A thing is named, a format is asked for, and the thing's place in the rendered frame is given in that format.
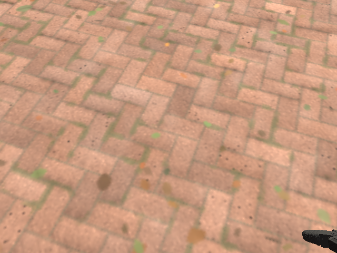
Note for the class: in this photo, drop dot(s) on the robot right hand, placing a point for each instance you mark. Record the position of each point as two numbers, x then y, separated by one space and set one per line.
327 239

